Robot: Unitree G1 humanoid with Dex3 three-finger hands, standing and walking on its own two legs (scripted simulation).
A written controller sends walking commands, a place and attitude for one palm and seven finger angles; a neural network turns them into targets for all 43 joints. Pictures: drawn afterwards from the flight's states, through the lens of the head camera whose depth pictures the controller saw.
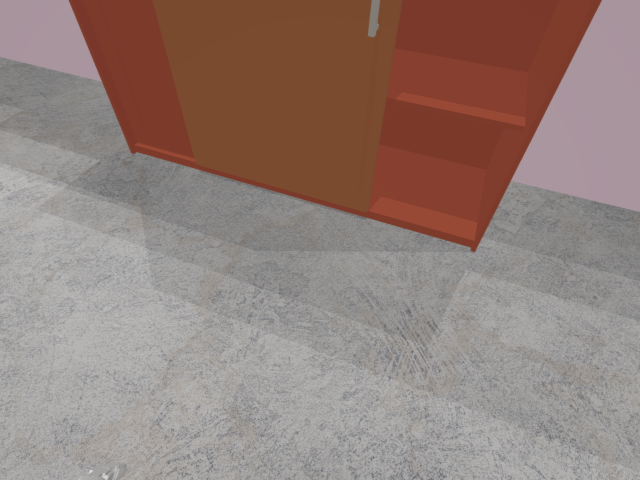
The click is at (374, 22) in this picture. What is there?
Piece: wardrobe's sliding door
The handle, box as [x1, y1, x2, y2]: [368, 0, 379, 36]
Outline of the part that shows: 379,0 372,0 371,2 368,35 370,36 375,35 375,31 378,27 378,24 376,22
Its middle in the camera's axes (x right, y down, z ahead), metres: +0.16 -0.72 +1.03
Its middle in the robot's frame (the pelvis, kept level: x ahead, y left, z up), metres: +1.28 -0.10 +0.20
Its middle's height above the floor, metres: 0.97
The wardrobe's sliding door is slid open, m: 0.47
